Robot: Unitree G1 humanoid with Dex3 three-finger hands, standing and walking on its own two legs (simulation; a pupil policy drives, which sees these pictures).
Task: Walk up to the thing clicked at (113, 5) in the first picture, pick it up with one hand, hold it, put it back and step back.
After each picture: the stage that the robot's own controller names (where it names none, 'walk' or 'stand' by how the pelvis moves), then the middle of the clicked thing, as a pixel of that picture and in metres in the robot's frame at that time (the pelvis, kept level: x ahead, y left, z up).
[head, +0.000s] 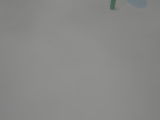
stand; (113, 0) +2.10 -0.41 -0.65
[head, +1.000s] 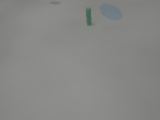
walk; (88, 16) +2.00 +0.05 -0.62
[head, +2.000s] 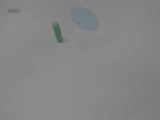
walk; (57, 33) +1.36 +0.37 -0.64
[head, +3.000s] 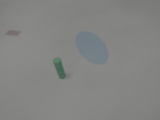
walk; (59, 68) +0.90 +0.35 -0.65
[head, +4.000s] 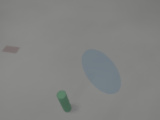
walk; (64, 102) +0.57 +0.25 -0.64
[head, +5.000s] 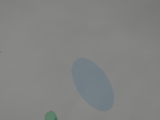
stand; out of the picture +0.39 +0.23 -0.63
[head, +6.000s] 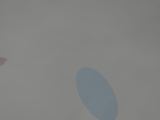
stand; out of the picture +0.36 +0.21 -0.65
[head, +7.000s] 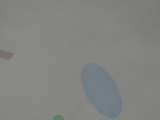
stand; out of the picture +0.39 +0.20 -0.66
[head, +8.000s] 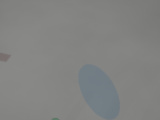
stand; out of the picture +0.37 +0.22 -0.66
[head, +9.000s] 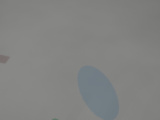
stand; out of the picture +0.37 +0.22 -0.66
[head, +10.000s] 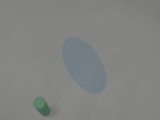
go down; (42, 107) +0.38 +0.24 -0.58
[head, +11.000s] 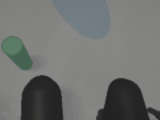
go down; (20, 56) +0.42 +0.29 -0.25
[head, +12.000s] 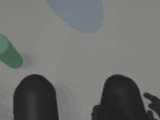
close in; (8, 54) +0.41 +0.30 -0.24
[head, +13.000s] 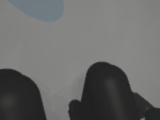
close in; out of the picture +0.38 +0.33 -0.15
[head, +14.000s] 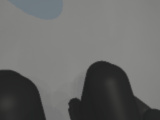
lift; out of the picture +0.38 +0.33 -0.15
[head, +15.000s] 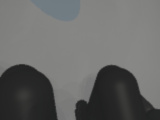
lift; out of the picture +0.30 +0.31 -0.15
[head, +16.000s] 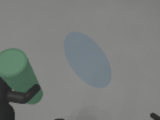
lift; (24, 82) +0.32 +0.19 +0.04
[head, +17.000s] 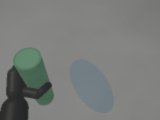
hold; (37, 81) +0.33 +0.17 +0.05
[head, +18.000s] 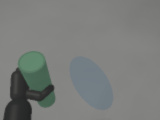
hold; (40, 83) +0.33 +0.16 +0.03
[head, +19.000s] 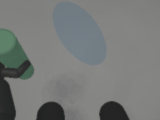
crouch; (15, 59) +0.40 +0.23 -0.04
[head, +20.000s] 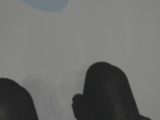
lower; out of the picture +0.42 +0.32 -0.17
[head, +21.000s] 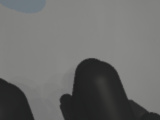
lower; out of the picture +0.42 +0.35 -0.16
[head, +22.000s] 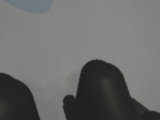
lower; out of the picture +0.40 +0.35 -0.15
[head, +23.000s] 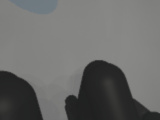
lower; out of the picture +0.38 +0.34 -0.16
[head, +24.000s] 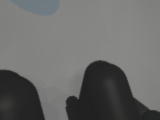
rest; out of the picture +0.38 +0.33 -0.16
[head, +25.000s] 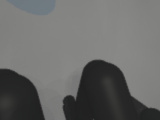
withdraw; out of the picture +0.38 +0.33 -0.16
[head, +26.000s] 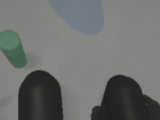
stand; (14, 52) +0.41 +0.29 -0.23
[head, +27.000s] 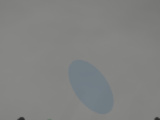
stand; out of the picture +0.36 +0.21 -0.58
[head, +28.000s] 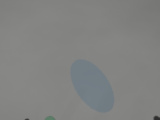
stand; out of the picture +0.38 +0.23 -0.60
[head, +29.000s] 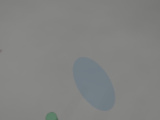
stand; out of the picture +0.38 +0.23 -0.61
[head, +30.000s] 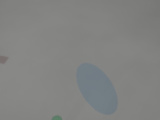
walk; out of the picture +0.40 +0.21 -0.65
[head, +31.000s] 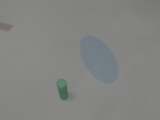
walk; (62, 90) +0.56 +0.16 -0.64
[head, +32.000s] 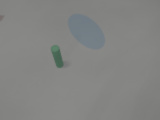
walk; (57, 57) +0.85 +0.27 -0.62
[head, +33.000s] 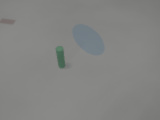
stand; (60, 57) +1.02 +0.23 -0.64
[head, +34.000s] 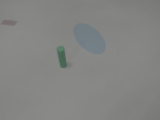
stand; (62, 57) +1.02 +0.24 -0.66
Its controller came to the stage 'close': yes
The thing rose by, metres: 0.67
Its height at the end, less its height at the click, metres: +0.00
